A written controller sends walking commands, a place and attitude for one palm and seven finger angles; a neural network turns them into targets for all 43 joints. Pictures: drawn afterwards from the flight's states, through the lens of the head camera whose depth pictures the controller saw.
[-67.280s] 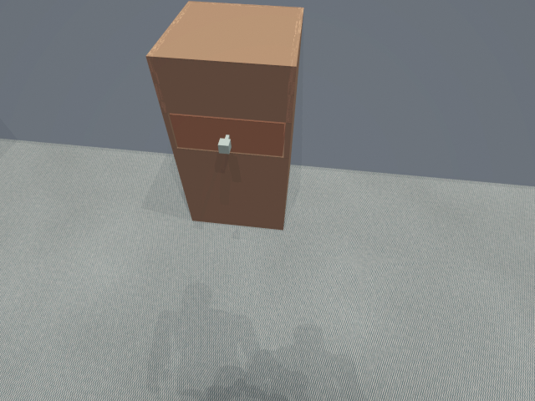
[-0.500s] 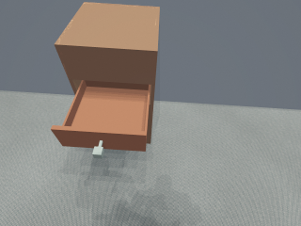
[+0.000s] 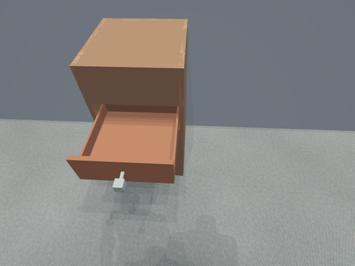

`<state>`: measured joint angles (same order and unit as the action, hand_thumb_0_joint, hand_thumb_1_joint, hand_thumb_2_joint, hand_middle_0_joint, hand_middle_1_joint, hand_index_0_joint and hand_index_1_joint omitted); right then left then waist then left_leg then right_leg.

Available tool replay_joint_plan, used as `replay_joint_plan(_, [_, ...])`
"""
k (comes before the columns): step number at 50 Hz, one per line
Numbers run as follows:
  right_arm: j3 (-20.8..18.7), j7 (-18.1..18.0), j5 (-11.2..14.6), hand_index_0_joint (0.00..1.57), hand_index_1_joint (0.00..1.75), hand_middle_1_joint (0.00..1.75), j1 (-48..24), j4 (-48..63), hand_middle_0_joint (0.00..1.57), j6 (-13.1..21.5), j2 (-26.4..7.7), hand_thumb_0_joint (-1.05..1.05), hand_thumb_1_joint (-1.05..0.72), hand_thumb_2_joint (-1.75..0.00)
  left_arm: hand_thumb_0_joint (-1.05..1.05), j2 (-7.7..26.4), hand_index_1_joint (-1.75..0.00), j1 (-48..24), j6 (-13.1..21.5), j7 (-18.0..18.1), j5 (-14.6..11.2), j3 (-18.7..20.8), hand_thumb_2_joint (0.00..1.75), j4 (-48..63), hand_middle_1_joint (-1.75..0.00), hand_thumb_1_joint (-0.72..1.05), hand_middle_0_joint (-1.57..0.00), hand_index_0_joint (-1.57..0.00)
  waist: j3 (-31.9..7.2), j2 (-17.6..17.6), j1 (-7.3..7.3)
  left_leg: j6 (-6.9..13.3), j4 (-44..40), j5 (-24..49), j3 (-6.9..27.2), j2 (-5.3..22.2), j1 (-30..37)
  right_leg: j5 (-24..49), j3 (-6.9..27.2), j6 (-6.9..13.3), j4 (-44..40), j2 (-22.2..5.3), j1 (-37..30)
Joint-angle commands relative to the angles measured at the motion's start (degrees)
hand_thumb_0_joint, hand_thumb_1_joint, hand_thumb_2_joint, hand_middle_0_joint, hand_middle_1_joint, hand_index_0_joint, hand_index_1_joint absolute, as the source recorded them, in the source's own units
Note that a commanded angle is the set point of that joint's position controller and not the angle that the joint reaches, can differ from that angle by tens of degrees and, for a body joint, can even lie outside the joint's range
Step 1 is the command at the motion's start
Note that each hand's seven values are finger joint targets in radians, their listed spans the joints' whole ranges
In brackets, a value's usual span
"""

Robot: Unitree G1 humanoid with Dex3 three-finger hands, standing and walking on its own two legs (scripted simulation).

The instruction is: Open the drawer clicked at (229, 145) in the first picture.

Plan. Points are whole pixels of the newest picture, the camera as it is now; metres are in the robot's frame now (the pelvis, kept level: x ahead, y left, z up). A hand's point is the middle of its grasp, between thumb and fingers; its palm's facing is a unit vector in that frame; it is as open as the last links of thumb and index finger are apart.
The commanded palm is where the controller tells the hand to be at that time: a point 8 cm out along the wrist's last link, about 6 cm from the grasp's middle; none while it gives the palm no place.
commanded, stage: let the arm hang, fingers relaxed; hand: left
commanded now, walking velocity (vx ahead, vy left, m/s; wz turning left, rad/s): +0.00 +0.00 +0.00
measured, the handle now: (120, 180) +0.43 +0.24 -0.24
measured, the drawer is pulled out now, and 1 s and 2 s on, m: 0.30 0.30 0.30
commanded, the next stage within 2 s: look to check the result in 0.32 s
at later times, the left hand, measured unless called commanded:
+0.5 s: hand out of the picture -0.02 +0.14 -0.17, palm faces +0.04 -0.99 -0.17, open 7.3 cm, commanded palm none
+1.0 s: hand out of the picture +0.00 +0.14 -0.18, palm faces +0.03 -0.99 -0.17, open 7.3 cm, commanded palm none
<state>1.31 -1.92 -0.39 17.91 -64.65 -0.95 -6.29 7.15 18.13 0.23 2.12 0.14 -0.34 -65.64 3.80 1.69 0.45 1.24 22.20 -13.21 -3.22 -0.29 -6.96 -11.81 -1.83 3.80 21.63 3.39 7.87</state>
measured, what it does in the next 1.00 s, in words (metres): stands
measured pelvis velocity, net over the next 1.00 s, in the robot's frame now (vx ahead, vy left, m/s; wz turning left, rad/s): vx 0.03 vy -0.01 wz -0.01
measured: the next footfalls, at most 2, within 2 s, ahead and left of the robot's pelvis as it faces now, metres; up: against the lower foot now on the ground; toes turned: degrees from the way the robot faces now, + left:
none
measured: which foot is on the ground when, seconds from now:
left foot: down 0.00-1.00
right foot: down 0.00-1.00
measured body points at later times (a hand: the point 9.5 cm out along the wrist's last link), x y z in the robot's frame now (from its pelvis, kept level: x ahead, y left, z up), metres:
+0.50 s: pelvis +0.01 +0.00 +0.00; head +0.03 -0.01 +0.45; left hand -0.03 +0.20 -0.16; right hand -0.03 -0.20 -0.17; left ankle -0.01 +0.10 -0.74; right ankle +0.00 -0.08 -0.74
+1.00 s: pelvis +0.03 -0.01 +0.00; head +0.04 -0.02 +0.45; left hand +0.00 +0.19 -0.16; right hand -0.01 -0.20 -0.17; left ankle -0.01 +0.10 -0.74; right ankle +0.00 -0.08 -0.74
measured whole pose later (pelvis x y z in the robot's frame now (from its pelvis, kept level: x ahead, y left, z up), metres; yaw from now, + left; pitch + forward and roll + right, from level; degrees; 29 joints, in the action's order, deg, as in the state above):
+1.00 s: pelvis +0.03 -0.01 +0.00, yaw -1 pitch -1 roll +0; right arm 0.9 -3.0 -0.3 18.5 -65.8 0.2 -5.5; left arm 5.0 18.0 1.2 2.7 0.1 0.0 -66.0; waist 3.5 0.9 0.8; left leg 0.6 21.7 -15.2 -3.7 0.2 -5.2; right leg -14.1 -1.2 4.3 22.2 4.0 6.7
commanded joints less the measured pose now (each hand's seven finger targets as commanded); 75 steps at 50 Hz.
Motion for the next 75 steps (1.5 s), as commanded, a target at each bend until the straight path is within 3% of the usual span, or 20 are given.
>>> replay_joint_plan(1, [-1.3, -0.7, -0.1, 0.20, 0.30, 0.30, 6.0, 0.2, 0.20, 0.8, -4.4, 0.00, -0.90, -0.90, 0.00, 5.3, -0.30, 5.5, 0.7, 0.5, 0.3, 0.9, 0.90, 0.4, -0.30, 0.90, -0.20, -0.20, 3.9, -2.9, -0.22, 1.4, -3.7, 2.3, 5.6, 5.0, -2.6, -0.2, 8.7, -0.5, -6.2, -8.0, 3.7])
replay_joint_plan(8, [-1.2, -1.1, -0.2, 0.20, 0.30, 0.30, 7.1, -0.6, 0.20, 1.2, -3.1, 0.00, -0.90, -0.90, 0.00, 3.9, -0.30, 6.1, 1.1, 0.6, 0.2, 1.0, 0.90, 0.1, -0.30, 0.90, -0.20, -0.20, 3.5, -0.3, -0.11, 1.1, -3.5, 3.6, 5.5, 5.1, -2.9, 3.0, 8.6, -0.3, -5.5, -7.9, 2.6])
replay_joint_plan(12, [-1.3, -1.3, -0.1, 0.20, 0.30, 0.30, 7.6, -0.7, 0.20, 1.3, -2.8, 0.00, -0.90, -0.90, 0.00, 3.1, -0.30, 6.7, 1.2, 0.7, 0.2, 0.9, 0.90, -0.4, -0.30, 0.90, -0.20, -0.20, 3.9, -1.4, -0.01, 1.2, -3.3, 4.5, 5.6, 5.3, -2.5, 5.1, 8.2, -0.3, -5.1, -7.9, 2.6])
replay_joint_plan(17, [-1.3, -1.4, -0.1, 0.20, 0.30, 0.30, 7.8, -0.7, 0.20, 1.3, -2.7, 0.00, -0.90, -0.90, 0.00, 2.7, -0.30, 7.0, 1.1, 0.7, 0.2, 0.9, 0.90, -0.5, -0.30, 0.90, -0.20, -0.20, 4.0, 0.0, -0.02, 1.2, -3.3, 4.9, 5.5, 5.4, -2.0, 5.6, 8.1, -0.2, -4.8, -7.8, 2.8])
replay_joint_plan(25, [-1.4, -1.4, -0.1, 0.20, 0.30, 0.30, 8.1, -0.9, 0.20, 1.3, -2.9, 0.00, -0.90, -0.90, 0.00, 2.7, -0.30, 7.1, 1.2, 0.7, 0.1, 0.9, 0.90, -0.6, -0.30, 0.90, -0.20, -0.20, 2.7, -2.6, 0.21, 1.2, -3.1, 5.0, 5.3, 5.4, -1.2, 7.2, 8.4, -0.3, -4.5, -7.8, 1.9])
replay_joint_plan(32, [-1.3, -1.5, -0.1, 0.20, 0.30, 0.30, 7.9, -1.1, 0.20, 1.3, -2.8, 0.00, -0.90, -0.90, 0.00, 2.5, -0.30, 7.1, 1.2, 0.9, 0.1, 0.9, 0.90, -0.5, -0.30, 0.90, -0.20, -0.20, 3.4, -1.2, 0.15, 1.2, -3.2, 6.5, 5.2, 5.6, -0.8, 8.9, 8.1, -0.3, -3.8, -7.7, 2.0])
replay_joint_plan(48, [-1.2, -1.6, -0.1, 0.20, 0.30, 0.30, 7.6, -1.0, 0.20, 1.6, -3.1, 0.00, -0.90, -0.90, 0.00, 2.8, -0.30, 6.4, 1.3, 0.9, 0.1, 1.1, 0.90, -0.2, -0.30, 0.90, -0.20, -0.20, 2.3, -1.7, 0.20, 1.1, -3.1, 9.4, 5.0, 5.7, 0.6, 13.8, 7.8, -0.2, -2.8, -7.9, 0.6])
replay_joint_plan(75, [-1.2, -1.6, 0.0, 0.20, 0.30, 0.30, 7.6, -1.2, 0.20, 1.4, -3.3, 0.00, -0.90, -0.90, 0.00, 3.0, -0.30, 6.3, 1.3, 0.9, 0.0, 1.1, 0.90, -0.3, -0.30, 0.90, -0.20, -0.20, 2.4, -2.1, 0.21, 0.9, -3.0, 8.4, 4.9, 5.5, 0.8, 14.8, 8.1, -0.4, -3.4, -8.2, -0.2])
